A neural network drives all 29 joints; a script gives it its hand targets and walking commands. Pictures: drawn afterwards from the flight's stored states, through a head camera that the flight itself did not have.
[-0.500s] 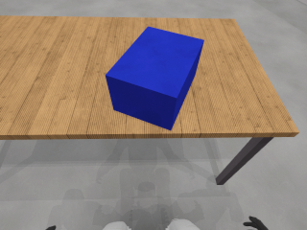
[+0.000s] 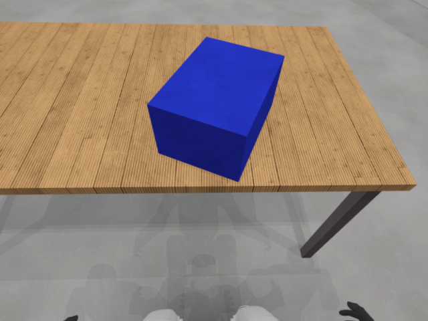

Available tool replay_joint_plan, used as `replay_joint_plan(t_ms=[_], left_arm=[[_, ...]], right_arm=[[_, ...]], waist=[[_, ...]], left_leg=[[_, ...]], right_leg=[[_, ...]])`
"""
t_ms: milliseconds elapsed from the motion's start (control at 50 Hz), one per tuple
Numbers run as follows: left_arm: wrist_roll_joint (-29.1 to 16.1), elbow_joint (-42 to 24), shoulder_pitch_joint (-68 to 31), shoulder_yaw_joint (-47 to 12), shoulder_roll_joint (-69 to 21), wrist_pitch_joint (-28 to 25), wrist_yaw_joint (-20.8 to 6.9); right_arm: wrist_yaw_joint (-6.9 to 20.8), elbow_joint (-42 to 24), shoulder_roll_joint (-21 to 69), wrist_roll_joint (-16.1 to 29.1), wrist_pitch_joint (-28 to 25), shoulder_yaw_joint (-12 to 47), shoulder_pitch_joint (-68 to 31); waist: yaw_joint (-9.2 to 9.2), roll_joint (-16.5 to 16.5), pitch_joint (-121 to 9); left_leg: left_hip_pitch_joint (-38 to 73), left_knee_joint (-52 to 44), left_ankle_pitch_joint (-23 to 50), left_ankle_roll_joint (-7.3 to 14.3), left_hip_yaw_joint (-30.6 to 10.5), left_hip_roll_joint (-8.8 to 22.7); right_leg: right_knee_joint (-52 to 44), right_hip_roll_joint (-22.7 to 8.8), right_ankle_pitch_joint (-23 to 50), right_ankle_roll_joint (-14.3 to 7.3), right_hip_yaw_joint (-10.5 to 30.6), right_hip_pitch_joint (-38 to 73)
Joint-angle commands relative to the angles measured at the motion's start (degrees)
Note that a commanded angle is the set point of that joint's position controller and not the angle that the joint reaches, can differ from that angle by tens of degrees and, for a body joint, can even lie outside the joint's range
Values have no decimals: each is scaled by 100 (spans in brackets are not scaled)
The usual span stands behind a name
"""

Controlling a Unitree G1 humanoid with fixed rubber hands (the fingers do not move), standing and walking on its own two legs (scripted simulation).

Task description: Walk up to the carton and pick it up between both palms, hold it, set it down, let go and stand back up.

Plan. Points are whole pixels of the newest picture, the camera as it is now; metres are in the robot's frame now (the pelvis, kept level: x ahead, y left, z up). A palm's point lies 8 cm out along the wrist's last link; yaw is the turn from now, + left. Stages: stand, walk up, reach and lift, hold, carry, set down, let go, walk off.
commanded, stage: walk up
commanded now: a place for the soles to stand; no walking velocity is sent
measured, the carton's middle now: (221, 104) +0.60 -0.02 +0.02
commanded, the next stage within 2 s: none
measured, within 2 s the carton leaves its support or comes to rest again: neither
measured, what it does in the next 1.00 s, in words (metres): stands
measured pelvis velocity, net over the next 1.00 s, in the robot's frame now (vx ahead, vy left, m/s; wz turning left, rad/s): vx -0.01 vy -0.01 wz -0.04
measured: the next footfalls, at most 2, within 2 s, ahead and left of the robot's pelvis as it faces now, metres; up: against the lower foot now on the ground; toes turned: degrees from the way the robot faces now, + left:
left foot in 1.70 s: +0.10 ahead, +0.08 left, +0.00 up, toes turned +5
right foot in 1.90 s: +0.09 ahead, -0.18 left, +0.00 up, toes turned +2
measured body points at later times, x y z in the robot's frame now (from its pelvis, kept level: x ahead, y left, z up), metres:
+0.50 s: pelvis +0.00 -0.02 +0.01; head +0.04 -0.03 +0.45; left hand +0.09 +0.28 -0.12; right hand +0.08 -0.32 -0.12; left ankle +0.02 +0.12 -0.70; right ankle +0.02 -0.12 -0.71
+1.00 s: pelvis -0.01 -0.01 +0.01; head +0.02 -0.01 +0.46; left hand +0.09 +0.27 -0.13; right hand +0.08 -0.31 -0.11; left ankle +0.01 +0.12 -0.71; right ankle +0.02 -0.12 -0.71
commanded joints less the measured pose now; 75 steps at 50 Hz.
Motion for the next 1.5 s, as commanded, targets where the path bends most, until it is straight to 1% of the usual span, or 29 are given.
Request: replay_joint_plan(t_ms=[0,80,120,180,200,280,320,340,380,400,440,500,560,620,660,740,840,920,980,1020,1120,1160,1180,1200,1220,1260,1280,1380,1480], left_arm=[[83,-345,297,544,1417,-151,102],[77,-431,-30,508,1685,-185,99],[111,-448,-236,516,1726,-129,98],[45,-598,-437,451,1252,-92,57],[69,-549,-242,486,1293,-65,86],[54,-453,202,550,1238,-38,35],[56,-281,512,503,1283,-110,11],[120,-251,681,531,1402,-207,31],[106,-306,293,547,1613,-289,78],[154,-371,233,482,1507,-299,63],[97,-357,140,436,1474,-294,106],[42,-393,5,402,1400,-293,149],[-28,-501,-436,404,1246,-175,104],[-15,-395,-130,411,1124,-130,113],[-20,-222,123,429,1178,-158,94],[68,-243,-92,449,1307,-305,51],[54,-266,-315,346,1100,-257,58],[40,-241,-163,380,1190,-250,54],[293,-799,-364,595,1229,-62,-185],[319,-857,-223,686,1437,-56,-174],[179,-737,58,645,1322,-70,-338],[118,-560,750,657,1222,-80,-298],[123,-413,1172,692,1226,-150,-250],[182,-277,1384,796,1697,-236,-210],[55,-410,1188,815,1988,-301,-130],[65,-571,921,817,2206,-239,-82],[57,-579,835,796,2059,-263,1],[-7,-475,957,607,1577,-404,147],[-68,-371,852,591,1430,-391,280]], right_arm=[[-142,-321,-1544,-39,-165,-585,-602],[-143,-282,-1175,53,-81,-472,-387],[-122,-201,-1156,-19,-112,-483,-129],[-149,-77,-1729,-88,-276,-615,239],[-139,-130,-1843,-92,-294,-635,65],[-165,-273,-1698,-96,-318,-613,-418],[-128,-305,-1587,-81,-228,-578,-809],[-107,-383,-1287,-62,-205,-514,-606],[-100,-426,-1018,56,-120,-426,-439],[-123,-269,-1138,-6,-84,-474,-404],[-114,-275,-1246,5,-104,-455,-506],[-144,-145,-1085,6,-227,-457,-64],[-207,51,-1170,15,-326,-475,128],[-126,-124,-1449,-56,-340,-481,-332],[-123,-125,-1405,-83,-285,-503,-697],[-117,-138,-926,6,-229,-383,-532],[-77,-19,-1231,-24,-285,-383,-378],[-90,-9,-1215,-31,-264,-383,-460],[-204,162,-1997,-125,-456,-727,920],[-243,-4,-2203,-61,-492,-805,788],[-163,-287,-1986,-162,-478,-765,466],[-116,-447,-1926,-115,-404,-719,-13],[-87,-513,-1623,-110,-379,-608,-267],[-88,-597,-1092,-79,-304,-502,-75],[-99,-644,-725,-109,-232,-317,-30],[-163,-612,-1472,-27,-142,-456,39],[-107,-553,-1387,18,-188,-472,3],[-61,-308,-1109,-9,-151,-428,188],[-90,-249,-898,-15,5,-338,106]], waist=[[140,86,-1314],[-58,-638,-988],[-183,-567,-587],[-315,526,-1050],[-110,642,-901],[107,781,-649],[388,542,-773],[235,84,-1098],[30,-766,-1131],[20,-638,-1017],[46,-615,-722],[-99,-454,-1267],[-238,-369,-1578],[26,639,-1204],[199,768,-852],[-84,-78,-1214],[-72,106,-1223],[-37,144,-1163],[-493,743,-780],[-369,42,-422],[-167,756,-211],[329,896,-639],[593,710,-711],[549,-1106,-744],[321,-1410,-726],[274,-894,-472],[215,-324,-378],[145,-455,-1302],[121,-503,-961]], left_leg=[[615,-1014,1072,655,-908,1023],[195,-146,-551,249,-470,-205],[573,-311,-570,278,-433,-187],[1271,-2091,878,984,-2054,1378],[1116,-2208,1366,1337,-2470,1932],[358,-2029,1036,1387,-2106,2080],[46,-1243,1489,759,-1084,1290],[72,-344,1675,385,-632,800],[-486,65,-910,91,-500,-246],[-504,247,-1733,180,-599,-154],[-549,91,-1380,202,-633,-104],[8,-673,-210,148,-455,-12],[1490,-1502,2084,348,-862,575],[1098,-1963,1593,914,-1726,1545],[504,-1976,1012,674,-1334,1205],[837,-925,620,200,-436,199],[907,-1591,880,415,-939,693],[846,-1614,737,372,-872,604],[1894,-2797,-2216,1387,-2943,2104],[1751,-2833,-1837,1659,-3243,2483],[845,-2114,-93,1291,-1646,1868],[23,-1598,488,1025,-1087,1593],[-418,-620,1017,719,-494,1160],[-1164,1482,455,321,35,293],[-1969,1725,-1339,43,-31,-390],[-1572,2073,-1121,248,-816,-61],[-1724,1891,-795,195,-709,6],[-1301,866,-419,115,-614,78],[-1137,553,-54,170,-598,67]], right_leg=[[-893,-496,1579,-416,407,221],[-1807,-1211,1431,-1069,2211,-151],[-1945,-1330,940,-1063,2059,-747],[55,-88,1007,-129,350,-792],[589,-39,-498,15,23,-860],[644,-374,-1129,-116,-146,-410],[-1063,-409,564,-263,-12,485],[-1623,-762,1278,-485,931,670],[-2091,-1389,1866,-968,2315,932],[-2178,-1637,1445,-1210,2708,876],[-2183,-1500,1606,-1169,2356,822],[-1477,-1379,3959,-903,1505,1186],[-886,-789,2930,-357,780,313],[-682,-326,360,-112,118,35],[-1241,-388,426,-190,139,285],[-1957,-1080,1352,-640,1477,110],[-1475,-564,1553,-253,622,340],[-1617,-655,1365,-328,799,281],[911,-228,-1140,-245,-139,-2018],[1533,-473,-1119,-98,194,-2228],[522,-542,-914,-57,-351,-1100],[-520,-456,-252,-242,-755,544],[-1245,-261,32,-321,-602,1371],[-2276,-953,36,-476,1113,1747],[-2843,-1974,880,-831,2969,1908],[-3031,-2025,-828,-1086,3092,928],[-2844,-1926,-19,-908,2856,1151],[-1967,-1692,4390,-499,1415,2224],[-1891,-1531,4958,-197,967,1782]])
